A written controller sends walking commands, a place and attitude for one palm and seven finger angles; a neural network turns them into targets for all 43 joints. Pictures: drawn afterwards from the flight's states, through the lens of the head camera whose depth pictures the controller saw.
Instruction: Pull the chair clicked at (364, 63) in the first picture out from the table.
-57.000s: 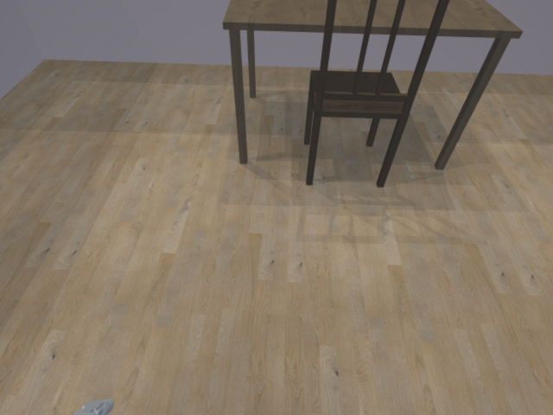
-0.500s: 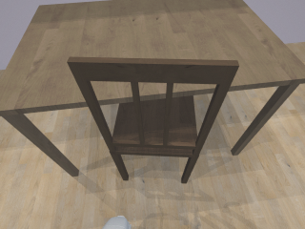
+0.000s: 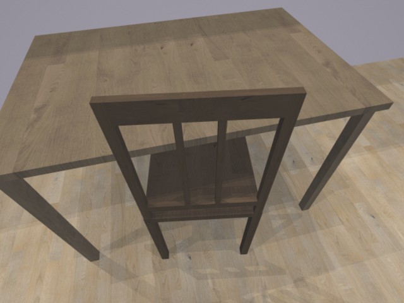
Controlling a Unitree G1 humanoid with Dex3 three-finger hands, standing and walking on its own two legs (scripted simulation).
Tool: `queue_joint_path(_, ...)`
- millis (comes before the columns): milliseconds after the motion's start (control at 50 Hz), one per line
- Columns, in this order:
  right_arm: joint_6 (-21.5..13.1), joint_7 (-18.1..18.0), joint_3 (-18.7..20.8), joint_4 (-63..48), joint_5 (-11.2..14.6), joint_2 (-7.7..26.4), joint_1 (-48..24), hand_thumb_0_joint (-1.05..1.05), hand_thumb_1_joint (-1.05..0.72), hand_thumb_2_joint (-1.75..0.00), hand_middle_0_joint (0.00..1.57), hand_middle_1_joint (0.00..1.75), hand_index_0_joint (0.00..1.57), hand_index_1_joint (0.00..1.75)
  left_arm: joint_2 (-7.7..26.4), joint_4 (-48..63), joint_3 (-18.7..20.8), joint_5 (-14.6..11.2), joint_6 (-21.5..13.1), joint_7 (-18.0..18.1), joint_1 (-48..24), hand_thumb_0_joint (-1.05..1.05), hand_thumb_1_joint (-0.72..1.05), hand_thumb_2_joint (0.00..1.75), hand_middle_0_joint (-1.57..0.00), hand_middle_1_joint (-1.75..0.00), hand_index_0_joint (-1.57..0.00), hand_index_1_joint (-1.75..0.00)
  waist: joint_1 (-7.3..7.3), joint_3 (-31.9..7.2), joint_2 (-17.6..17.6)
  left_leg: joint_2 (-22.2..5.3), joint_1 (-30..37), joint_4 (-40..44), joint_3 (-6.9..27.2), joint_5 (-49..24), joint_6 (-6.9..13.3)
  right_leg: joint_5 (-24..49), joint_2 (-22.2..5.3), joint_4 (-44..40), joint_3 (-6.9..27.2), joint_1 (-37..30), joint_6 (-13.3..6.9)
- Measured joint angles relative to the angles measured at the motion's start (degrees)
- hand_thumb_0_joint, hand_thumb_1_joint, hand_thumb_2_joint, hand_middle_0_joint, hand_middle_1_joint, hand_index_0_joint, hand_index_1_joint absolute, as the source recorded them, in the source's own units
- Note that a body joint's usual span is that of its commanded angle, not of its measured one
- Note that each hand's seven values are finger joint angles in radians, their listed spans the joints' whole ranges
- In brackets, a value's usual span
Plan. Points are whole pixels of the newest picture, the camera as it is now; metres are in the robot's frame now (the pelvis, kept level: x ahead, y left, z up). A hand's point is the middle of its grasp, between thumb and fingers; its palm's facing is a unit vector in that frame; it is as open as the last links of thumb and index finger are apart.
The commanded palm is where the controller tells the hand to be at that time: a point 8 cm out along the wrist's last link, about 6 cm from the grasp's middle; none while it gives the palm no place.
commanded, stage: come to a stop and stand still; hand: left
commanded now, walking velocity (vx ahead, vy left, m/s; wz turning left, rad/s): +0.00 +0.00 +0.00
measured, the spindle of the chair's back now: (183, 170) +0.45 +0.07 -0.05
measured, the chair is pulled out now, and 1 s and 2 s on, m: -0.05 -0.05 -0.05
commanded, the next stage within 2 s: look again from close up in 1.06 s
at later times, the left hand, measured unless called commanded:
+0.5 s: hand out of the picture +0.00 +0.18 -0.17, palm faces +0.02 -0.97 -0.23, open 7.4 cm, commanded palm none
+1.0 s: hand out of the picture -0.03 +0.22 -0.17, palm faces +0.05 -0.98 -0.18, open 7.4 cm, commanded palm none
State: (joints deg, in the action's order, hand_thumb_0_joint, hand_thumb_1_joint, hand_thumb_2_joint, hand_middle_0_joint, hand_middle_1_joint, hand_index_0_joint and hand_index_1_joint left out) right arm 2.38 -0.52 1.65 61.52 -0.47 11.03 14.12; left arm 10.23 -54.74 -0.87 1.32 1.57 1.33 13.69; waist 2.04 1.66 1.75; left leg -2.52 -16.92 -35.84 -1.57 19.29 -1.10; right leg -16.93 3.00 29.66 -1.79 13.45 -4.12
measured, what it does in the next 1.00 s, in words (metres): shifts its weight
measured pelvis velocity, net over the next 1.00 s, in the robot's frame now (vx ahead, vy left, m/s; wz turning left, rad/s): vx -0.02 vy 0.05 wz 0.03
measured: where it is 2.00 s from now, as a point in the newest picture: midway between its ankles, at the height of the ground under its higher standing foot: outside the picture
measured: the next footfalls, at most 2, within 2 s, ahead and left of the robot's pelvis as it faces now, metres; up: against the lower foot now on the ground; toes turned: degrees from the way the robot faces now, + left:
none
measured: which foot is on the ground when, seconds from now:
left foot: down 0.00-1.00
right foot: down 0.00-1.00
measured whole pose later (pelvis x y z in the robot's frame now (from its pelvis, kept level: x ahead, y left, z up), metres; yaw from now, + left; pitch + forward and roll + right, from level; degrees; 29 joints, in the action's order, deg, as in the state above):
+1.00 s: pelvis -0.02 +0.05 +0.00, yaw +2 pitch -1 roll +0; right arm -0.5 -0.9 -0.1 62.2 -0.7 9.2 15.2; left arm 9.2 -61.8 -0.7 1.3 -0.4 2.1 18.7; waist -0.3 1.0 -1.1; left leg 3.3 -11.7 -25.7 -1.4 13.1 3.4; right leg -14.3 -1.9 26.5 -1.7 11.2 1.0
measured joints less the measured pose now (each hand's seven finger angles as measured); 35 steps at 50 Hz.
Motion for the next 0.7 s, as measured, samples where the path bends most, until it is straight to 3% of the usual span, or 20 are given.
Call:
queue_joint_path(40,-0.4,-0.1,-0.2,1.0,0.1,-0.1,1.0,0.0,-0.92,-0.9,0.2,0.3,0.2,0.3,-0.5,-0.5,0.0,-0.3,-0.4,0.3,0.6,0.0,0.91,0.9,-0.2,-0.3,-0.2,-0.3,-0.09,-0.3,-0.1,0.1,2.3,3.6,0.5,-2.6,0.0,0.0,0.7,-0.4,-0.1,-0.3,0.0)
queue_joint_path(140,-2.1,-0.9,-1.2,3.8,0.1,-2.4,2.3,0.0,-0.91,-0.9,0.2,0.3,0.2,0.3,0.7,-2.2,0.6,-0.8,-1.2,1.0,0.5,0.0,0.93,0.9,-0.2,-0.3,-0.2,-0.3,-0.86,0.1,-3.5,1.4,5.6,9.8,-0.2,-3.8,-0.2,0.2,-0.4,-1.4,0.6,-1.1,0.6)
queue_joint_path(340,-2.4,-0.9,-1.7,5.1,0.4,-4.4,1.6,0.0,-0.91,-0.9,0.2,0.3,0.2,0.3,-0.6,-4.5,0.1,-0.7,-1.9,1.0,2.5,0.0,0.92,0.9,-0.2,-0.3,-0.2,-0.3,-1.13,0.1,-1.4,1.7,7.1,12.5,-0.2,-5.3,0.1,1.6,-0.7,-4.1,0.6,-2.7,0.9)
queue_joint_path(480,-2.2,-1.0,-1.3,2.6,-0.1,-2.4,1.2,0.02,-0.93,-0.9,0.2,0.3,0.2,0.3,-2.4,-5.9,-0.2,-0.8,-3.3,2.1,4.0,0.0,0.91,0.9,-0.2,-0.3,-0.2,-0.3,-0.89,0.7,1.0,0.9,3.7,6.0,1.1,-2.8,0.6,1.4,0.0,-2.7,-0.7,-2.1,1.3)
queue_joint_path(540,-2.4,-0.9,-1.0,1.6,-0.4,-2.0,1.3,0.01,-0.92,-0.9,0.2,0.3,0.2,0.3,-2.6,-7.0,-0.1,-0.6,-2.8,1.9,4.7,0.0,0.91,0.9,-0.2,-0.3,-0.2,-0.3,-0.64,-0.3,0.1,1.8,3.8,5.0,1.3,-2.2,1.1,0.2,-1.0,-1.0,-1.0,-2.1,1.7)
queue_joint_path(700,-2.7,-0.9,-1.3,0.7,-0.3,-1.7,0.7,0.01,-0.93,-0.9,0.2,0.3,0.2,0.3,-2.7,-7.4,-0.1,-0.3,-2.5,1.3,4.9,0.0,0.9,0.9,-0.2,-0.3,-0.2,-0.3,-1.86,-1.3,-1.8,3.7,4.6,5.8,0.7,-3.1,2.8,0.5,-2.9,-0.6,-0.5,-2.3,3.3)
